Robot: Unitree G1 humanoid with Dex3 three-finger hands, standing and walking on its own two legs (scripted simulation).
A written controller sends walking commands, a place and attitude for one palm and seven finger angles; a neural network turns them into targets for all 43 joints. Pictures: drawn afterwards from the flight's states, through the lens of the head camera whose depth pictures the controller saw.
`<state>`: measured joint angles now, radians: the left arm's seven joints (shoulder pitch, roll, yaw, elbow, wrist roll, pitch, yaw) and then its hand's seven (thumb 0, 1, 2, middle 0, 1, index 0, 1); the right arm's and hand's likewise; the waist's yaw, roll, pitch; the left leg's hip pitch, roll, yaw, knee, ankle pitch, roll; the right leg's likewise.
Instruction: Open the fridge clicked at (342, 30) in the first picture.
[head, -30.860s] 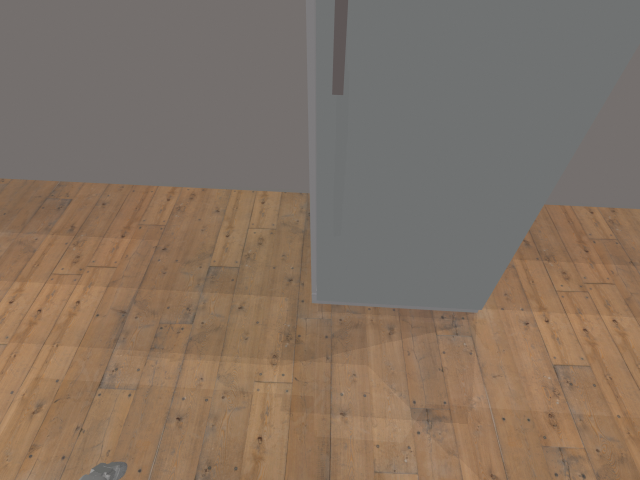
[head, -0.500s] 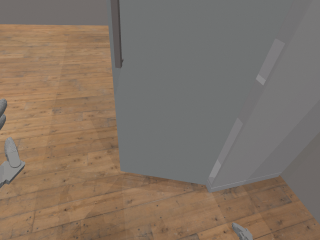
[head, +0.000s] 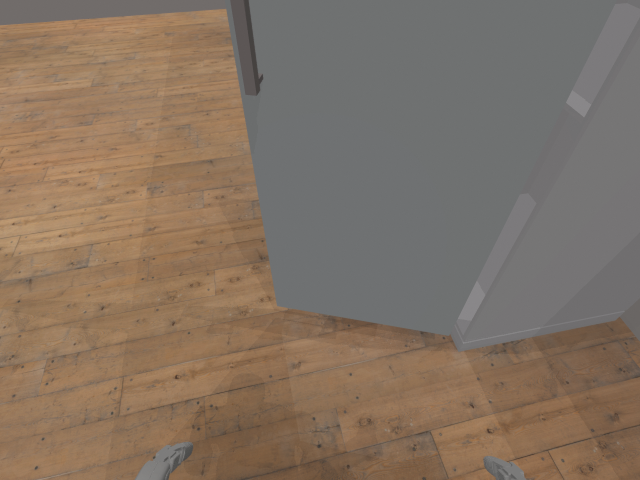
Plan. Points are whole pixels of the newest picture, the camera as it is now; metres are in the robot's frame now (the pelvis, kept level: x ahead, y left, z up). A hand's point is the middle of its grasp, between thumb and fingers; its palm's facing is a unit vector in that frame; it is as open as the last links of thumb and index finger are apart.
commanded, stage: let the arm hang, fingers relaxed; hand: left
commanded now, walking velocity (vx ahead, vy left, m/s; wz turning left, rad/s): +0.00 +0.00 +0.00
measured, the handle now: out of the picture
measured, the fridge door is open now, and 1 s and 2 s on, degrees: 67 67 67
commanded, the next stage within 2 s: look to check the result in 0.86 s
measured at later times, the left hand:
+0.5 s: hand out of the picture +0.02 +0.20 -0.15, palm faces +0.02 -0.98 -0.21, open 7.4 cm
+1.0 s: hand out of the picture +0.03 +0.21 -0.15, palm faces +0.00 -0.98 -0.20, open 7.4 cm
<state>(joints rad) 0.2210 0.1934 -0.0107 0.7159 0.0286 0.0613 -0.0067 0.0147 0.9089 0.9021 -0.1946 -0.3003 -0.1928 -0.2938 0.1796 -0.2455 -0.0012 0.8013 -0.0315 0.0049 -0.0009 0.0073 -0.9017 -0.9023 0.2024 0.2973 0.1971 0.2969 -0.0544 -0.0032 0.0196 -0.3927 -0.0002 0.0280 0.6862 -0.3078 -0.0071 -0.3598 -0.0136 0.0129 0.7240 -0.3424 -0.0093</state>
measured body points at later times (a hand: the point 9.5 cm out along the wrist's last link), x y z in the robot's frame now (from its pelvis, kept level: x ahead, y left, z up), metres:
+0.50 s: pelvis +0.02 +0.02 +0.03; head +0.03 +0.01 +0.48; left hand +0.02 +0.25 -0.13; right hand +0.01 -0.20 -0.14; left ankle +0.04 +0.12 -0.72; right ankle +0.02 -0.11 -0.72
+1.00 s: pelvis +0.02 +0.03 +0.03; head +0.04 +0.03 +0.48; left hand +0.03 +0.26 -0.13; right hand +0.03 -0.20 -0.13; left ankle +0.04 +0.12 -0.72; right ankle +0.02 -0.11 -0.72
